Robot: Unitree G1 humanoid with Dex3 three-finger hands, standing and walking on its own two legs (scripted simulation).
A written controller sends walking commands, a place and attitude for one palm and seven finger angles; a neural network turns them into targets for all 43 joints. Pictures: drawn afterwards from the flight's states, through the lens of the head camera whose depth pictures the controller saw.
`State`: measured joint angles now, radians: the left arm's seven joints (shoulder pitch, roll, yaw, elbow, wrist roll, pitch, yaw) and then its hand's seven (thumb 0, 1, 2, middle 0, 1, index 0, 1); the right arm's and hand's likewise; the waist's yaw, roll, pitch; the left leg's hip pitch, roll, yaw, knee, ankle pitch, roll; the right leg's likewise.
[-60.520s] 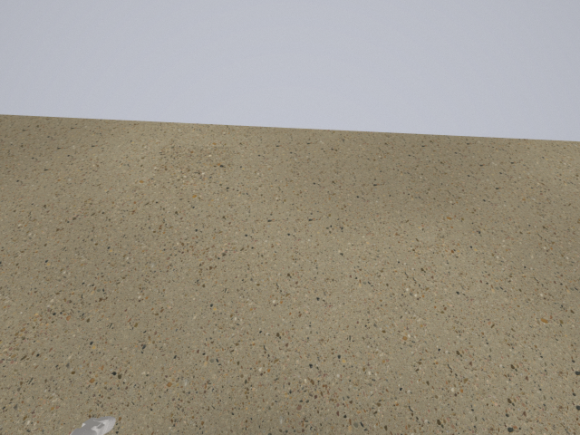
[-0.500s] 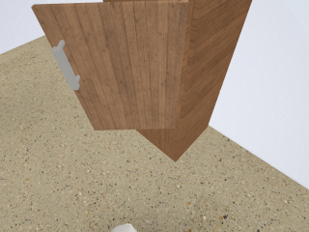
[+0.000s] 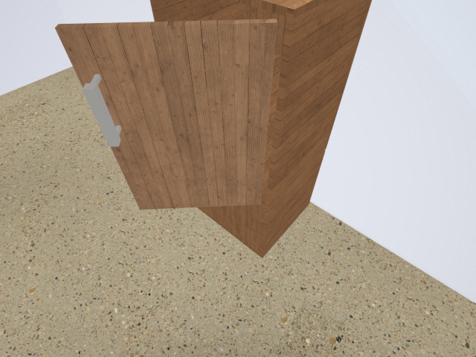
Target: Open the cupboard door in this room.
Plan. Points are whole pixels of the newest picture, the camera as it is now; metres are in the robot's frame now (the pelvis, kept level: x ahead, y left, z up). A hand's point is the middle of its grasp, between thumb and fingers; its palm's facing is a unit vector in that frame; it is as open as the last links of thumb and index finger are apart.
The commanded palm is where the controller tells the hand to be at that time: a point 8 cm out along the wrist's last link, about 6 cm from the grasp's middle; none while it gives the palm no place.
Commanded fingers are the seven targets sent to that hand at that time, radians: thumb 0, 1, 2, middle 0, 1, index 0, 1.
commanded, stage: come to a stop and stand still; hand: left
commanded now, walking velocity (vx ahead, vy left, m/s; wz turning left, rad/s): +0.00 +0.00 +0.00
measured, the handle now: (106, 111) +0.59 +0.32 +0.09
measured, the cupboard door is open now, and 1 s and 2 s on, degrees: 44 44 44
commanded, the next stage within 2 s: look again from close up in 0.24 s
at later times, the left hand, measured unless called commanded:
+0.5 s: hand out of the picture +0.01 +0.18 -0.17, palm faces -0.01 -0.98 -0.19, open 7.4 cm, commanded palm none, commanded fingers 0.00 0.90 0.90 -0.20 -0.30 -0.20 -0.30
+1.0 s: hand out of the picture +0.04 +0.18 -0.17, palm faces -0.01 -0.98 -0.20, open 7.4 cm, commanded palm none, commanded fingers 0.00 0.90 0.90 -0.20 -0.30 -0.20 -0.30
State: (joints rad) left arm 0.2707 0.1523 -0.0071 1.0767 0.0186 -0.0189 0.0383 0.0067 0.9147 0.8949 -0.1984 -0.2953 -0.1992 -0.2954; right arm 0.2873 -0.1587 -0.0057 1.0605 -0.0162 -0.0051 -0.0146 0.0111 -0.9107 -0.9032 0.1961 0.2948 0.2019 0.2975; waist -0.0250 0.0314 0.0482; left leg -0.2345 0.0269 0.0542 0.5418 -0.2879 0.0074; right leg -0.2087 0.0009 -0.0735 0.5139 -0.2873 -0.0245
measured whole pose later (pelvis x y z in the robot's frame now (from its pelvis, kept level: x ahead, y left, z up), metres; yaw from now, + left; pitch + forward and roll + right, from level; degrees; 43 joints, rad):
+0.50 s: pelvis +0.00 +0.01 +0.00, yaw -1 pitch -1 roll +0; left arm 0.28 0.15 -0.01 1.10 0.02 -0.01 0.03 0.01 0.91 0.90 -0.20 -0.29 -0.20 -0.30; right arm 0.26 -0.16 0.01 1.10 -0.01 -0.03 -0.02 0.01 -0.91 -0.90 0.20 0.29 0.20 0.30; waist 0.00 -0.01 0.04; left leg -0.19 0.00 0.08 0.45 -0.25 0.03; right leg -0.20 -0.03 -0.04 0.48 -0.27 0.00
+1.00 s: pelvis +0.02 +0.00 +0.01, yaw -1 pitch +0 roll +1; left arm 0.25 0.17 0.00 1.10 0.02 -0.02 0.03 0.01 0.90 0.90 -0.20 -0.29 -0.20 -0.30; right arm 0.24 -0.16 0.01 1.13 -0.01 -0.03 -0.03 0.01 -0.91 -0.90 0.20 0.29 0.20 0.30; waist 0.00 -0.01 0.04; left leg -0.17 0.01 0.08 0.44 -0.27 0.01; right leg -0.17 -0.02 -0.05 0.47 -0.29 -0.01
